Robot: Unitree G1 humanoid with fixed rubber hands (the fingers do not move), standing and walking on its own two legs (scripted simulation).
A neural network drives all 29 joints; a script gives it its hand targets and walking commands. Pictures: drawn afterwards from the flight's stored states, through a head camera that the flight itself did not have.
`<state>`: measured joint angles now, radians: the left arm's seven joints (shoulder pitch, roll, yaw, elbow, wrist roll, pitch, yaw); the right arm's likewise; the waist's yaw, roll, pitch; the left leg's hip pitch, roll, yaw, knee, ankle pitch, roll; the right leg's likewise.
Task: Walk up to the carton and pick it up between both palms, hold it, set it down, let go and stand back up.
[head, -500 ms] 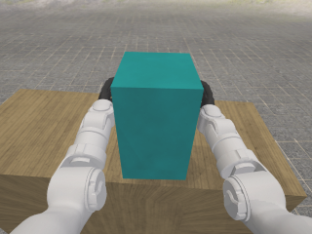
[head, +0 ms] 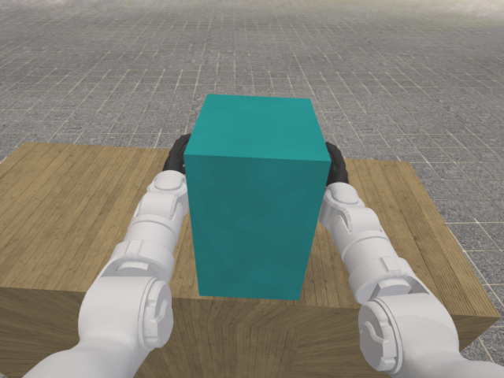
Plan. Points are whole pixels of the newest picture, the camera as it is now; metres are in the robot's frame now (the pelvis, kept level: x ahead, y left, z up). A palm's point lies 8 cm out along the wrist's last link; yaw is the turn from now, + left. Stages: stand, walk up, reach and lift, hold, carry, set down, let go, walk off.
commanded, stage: set down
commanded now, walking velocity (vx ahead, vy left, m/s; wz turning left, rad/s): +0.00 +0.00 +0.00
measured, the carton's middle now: (253, 198) +0.40 -0.05 +0.12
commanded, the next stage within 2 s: none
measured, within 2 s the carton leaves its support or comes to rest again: rests again in 0.86 s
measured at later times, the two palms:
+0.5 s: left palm (176, 191) +0.42 +0.08 +0.14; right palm (335, 202) +0.36 -0.18 +0.13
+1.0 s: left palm (177, 201) +0.41 +0.08 +0.12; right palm (334, 211) +0.35 -0.18 +0.12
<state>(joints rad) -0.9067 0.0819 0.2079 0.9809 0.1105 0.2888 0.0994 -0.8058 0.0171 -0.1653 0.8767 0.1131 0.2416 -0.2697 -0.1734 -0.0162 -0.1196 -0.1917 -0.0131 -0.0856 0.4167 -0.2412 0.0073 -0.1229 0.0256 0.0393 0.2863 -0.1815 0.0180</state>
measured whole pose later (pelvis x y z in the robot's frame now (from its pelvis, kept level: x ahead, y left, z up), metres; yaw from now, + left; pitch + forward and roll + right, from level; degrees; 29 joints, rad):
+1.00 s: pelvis -0.01 +0.00 +0.00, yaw -1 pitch +1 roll -1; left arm -0.86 0.04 0.31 1.05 0.21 0.12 0.07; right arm -0.72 0.12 -0.38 0.87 -0.16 0.09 -0.19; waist -0.13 -0.04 -0.09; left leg -0.19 -0.01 -0.05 0.37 -0.20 0.00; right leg -0.15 0.02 0.04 0.29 -0.16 0.01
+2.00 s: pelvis -0.04 -0.01 +0.00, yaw -3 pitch +7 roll -1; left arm -1.14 0.36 -0.05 1.01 -0.28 0.40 0.07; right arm -1.02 -0.19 -0.06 0.88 0.34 0.36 -0.25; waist -0.13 -0.02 -0.12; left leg -0.38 0.02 -0.03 0.45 -0.18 -0.01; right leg -0.35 0.04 0.02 0.36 -0.13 0.00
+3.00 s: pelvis -0.06 +0.00 +0.00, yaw -3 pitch +0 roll -1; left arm -0.70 0.36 0.05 0.37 -0.26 0.66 0.04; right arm -0.62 -0.16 -0.10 0.34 0.32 0.47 -0.26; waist -0.10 -0.04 0.01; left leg -0.26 0.01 -0.01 0.45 -0.18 0.00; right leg -0.24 0.02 0.02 0.37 -0.13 0.01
